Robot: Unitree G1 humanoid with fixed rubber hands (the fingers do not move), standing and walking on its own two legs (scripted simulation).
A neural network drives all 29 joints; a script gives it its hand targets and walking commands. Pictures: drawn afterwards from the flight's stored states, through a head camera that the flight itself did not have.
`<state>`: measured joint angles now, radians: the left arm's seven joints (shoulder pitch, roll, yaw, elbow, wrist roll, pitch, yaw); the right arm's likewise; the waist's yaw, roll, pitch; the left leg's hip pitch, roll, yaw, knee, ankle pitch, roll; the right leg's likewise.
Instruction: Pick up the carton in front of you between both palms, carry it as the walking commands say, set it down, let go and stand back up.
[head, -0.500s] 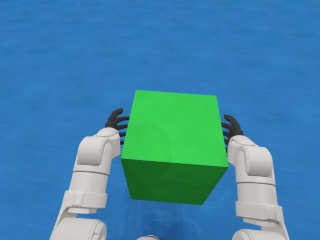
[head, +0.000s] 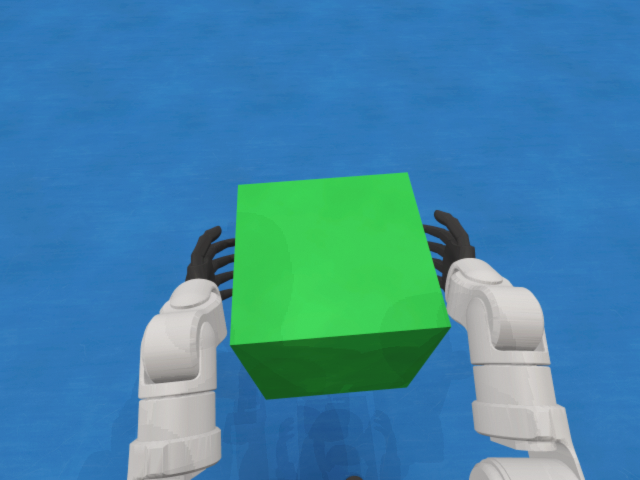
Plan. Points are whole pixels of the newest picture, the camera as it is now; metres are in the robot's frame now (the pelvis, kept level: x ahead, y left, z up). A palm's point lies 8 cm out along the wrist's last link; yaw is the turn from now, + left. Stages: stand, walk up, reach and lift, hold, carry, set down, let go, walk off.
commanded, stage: carry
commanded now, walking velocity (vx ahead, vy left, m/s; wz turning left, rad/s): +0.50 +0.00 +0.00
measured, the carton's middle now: (330, 295) +0.36 -0.01 -0.01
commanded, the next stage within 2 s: none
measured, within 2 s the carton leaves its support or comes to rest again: neither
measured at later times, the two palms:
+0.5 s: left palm (194, 130) +0.59 +0.19 +0.08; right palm (394, 138) +0.56 -0.11 +0.08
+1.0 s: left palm (239, 34) +0.89 +0.15 +0.07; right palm (389, 33) +0.90 -0.15 +0.06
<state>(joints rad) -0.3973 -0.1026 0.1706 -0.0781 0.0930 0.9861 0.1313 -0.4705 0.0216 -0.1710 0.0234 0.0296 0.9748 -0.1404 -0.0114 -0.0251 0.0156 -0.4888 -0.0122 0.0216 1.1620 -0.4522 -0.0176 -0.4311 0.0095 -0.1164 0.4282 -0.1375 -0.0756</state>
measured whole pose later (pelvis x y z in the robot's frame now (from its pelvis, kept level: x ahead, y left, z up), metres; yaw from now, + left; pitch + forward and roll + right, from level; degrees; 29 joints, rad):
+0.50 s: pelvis +0.33 +0.06 +0.01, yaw -3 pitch +4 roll +0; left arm -0.12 -0.13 0.09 -0.27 0.11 1.19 0.09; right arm -0.11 0.13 -0.11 -0.26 -0.10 1.18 -0.11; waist -0.04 -0.01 -0.14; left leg -0.27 0.01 0.22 0.37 -0.18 0.08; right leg -0.52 -0.08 -0.07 1.04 -0.29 -0.01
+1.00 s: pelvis +0.64 -0.01 +0.00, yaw +1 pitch +4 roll +0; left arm -0.12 -0.13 0.09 -0.27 0.10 1.17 0.09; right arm -0.13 0.13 -0.11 -0.28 -0.12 1.19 -0.09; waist 0.02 0.02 -0.08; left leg -0.49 0.08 0.07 1.11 -0.33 0.01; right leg -0.32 -0.04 -0.24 0.40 -0.16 -0.07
